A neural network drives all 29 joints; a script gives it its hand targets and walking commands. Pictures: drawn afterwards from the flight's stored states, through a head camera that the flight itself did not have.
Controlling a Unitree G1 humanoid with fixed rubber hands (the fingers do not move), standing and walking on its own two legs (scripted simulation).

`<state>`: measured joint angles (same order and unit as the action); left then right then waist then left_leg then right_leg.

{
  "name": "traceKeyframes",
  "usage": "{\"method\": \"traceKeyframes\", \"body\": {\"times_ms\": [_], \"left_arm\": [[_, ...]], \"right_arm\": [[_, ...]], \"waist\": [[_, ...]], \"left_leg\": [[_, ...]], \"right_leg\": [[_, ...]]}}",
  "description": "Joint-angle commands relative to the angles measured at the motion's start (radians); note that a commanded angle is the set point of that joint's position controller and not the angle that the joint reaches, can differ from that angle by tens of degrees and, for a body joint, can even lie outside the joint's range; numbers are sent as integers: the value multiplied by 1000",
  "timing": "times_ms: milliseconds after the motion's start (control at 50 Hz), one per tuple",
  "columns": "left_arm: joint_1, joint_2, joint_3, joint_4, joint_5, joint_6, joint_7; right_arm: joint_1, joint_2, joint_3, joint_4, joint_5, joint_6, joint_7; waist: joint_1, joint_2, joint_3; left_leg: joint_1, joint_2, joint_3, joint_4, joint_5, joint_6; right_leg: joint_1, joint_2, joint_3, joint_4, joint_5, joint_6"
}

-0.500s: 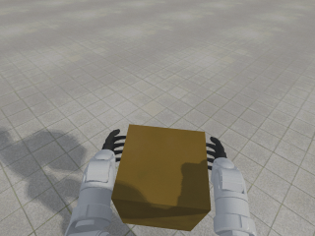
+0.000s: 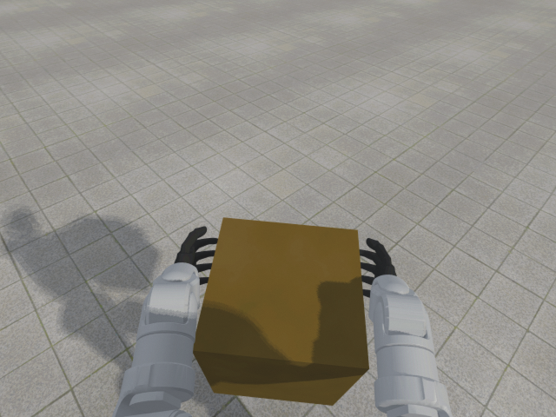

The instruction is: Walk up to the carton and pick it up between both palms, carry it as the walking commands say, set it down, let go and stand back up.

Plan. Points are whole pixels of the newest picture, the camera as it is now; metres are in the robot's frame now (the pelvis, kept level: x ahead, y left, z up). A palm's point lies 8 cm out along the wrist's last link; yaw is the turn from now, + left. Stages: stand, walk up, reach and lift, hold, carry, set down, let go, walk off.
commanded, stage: reach and lift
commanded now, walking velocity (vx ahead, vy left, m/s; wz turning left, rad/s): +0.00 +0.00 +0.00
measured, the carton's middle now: (281, 316) +0.28 +0.00 -0.04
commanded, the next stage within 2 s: hold in 0.66 s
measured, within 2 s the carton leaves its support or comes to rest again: neither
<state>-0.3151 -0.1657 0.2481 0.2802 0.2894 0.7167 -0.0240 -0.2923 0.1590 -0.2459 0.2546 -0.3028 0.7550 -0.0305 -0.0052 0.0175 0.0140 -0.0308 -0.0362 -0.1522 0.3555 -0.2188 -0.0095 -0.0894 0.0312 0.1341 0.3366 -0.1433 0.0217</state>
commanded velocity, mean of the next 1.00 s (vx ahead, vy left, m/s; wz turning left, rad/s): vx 0.00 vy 0.00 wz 0.00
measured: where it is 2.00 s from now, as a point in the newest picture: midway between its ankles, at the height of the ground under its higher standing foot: outside the picture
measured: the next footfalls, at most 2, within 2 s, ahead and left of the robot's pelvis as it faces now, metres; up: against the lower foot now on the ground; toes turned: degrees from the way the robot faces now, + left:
none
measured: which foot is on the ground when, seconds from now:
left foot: down 0.00-1.00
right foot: down 0.00-1.00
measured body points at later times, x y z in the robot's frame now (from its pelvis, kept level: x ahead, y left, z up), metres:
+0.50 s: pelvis +0.00 +0.00 +0.00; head -0.04 -0.01 +0.45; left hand +0.30 +0.15 +0.05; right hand +0.30 -0.16 +0.03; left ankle -0.01 +0.13 -0.75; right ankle +0.04 -0.13 -0.75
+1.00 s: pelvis -0.01 +0.00 +0.00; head -0.06 -0.01 +0.45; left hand +0.29 +0.15 +0.05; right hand +0.29 -0.16 +0.04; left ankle -0.01 +0.13 -0.75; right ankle +0.03 -0.13 -0.75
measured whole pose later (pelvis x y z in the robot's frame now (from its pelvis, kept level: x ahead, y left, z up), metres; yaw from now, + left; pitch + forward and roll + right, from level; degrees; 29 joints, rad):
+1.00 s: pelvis -0.01 +0.00 +0.00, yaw +0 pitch -7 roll +0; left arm -0.31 -0.16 0.24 0.28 0.29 0.74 -0.02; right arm -0.27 0.15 -0.23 0.26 -0.30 0.77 -0.03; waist 0.01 0.02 0.00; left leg -0.04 -0.03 -0.15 0.37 -0.21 -0.02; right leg -0.09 0.04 0.12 0.35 -0.13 0.02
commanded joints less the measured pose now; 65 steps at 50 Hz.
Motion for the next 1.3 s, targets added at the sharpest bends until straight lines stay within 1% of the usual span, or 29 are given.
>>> {"method": "traceKeyframes", "body": {"times_ms": [0,140,260,460,680,840,1040,1260,1280], "left_arm": [[-482,-930,-552,-17,-266,-19,-230],[-429,-922,-564,-52,-274,-12,-225],[-405,-914,-573,-76,-280,-8,-225],[-419,-908,-573,-74,-281,-5,-230],[-460,-926,-556,-35,-273,-1,-237],[-481,-940,-545,-10,-268,-1,-241],[-480,-947,-545,-3,-267,0,-242],[-450,-941,-562,-28,-273,4,-240],[-449,-947,-606,-50,-298,2,-236]], "right_arm": [[-540,935,590,-68,304,-44,274],[-498,924,605,-101,314,-40,272],[-476,921,612,-121,320,-37,269],[-482,923,608,-116,318,-33,268],[-528,931,595,-85,314,-32,275],[-556,936,590,-68,313,-33,282],[-564,939,595,-69,315,-34,285],[-538,937,611,-96,323,-32,282],[-551,926,643,-95,333,-33,276]], "waist": [[0,-11,-275],[9,-12,-273],[12,-13,-270],[14,-13,-251],[16,-10,-237],[17,-10,-234],[17,-11,-241],[15,-12,-247],[3,-79,-241]], "left_leg": [[-47,-59,74,-71,195,-14],[-30,-62,69,-72,243,-15],[-29,-64,68,-72,249,-13],[-54,-65,71,-71,185,-8],[-86,-61,75,-72,104,-3],[-100,-58,77,-71,73,-2],[-100,-56,77,-69,76,-1],[-86,-57,74,-65,113,-1],[-164,94,85,82,-43,14]], "right_leg": [[182,66,-76,-17,180,3],[189,70,-73,-20,224,3],[191,71,-70,-22,233,2],[181,70,-70,-27,171,-1],[160,68,-75,-30,83,-5],[150,68,-78,-31,48,-8],[149,66,-78,-31,48,-7],[158,66,-76,-30,84,-5],[-45,-125,7,61,22,-41]]}}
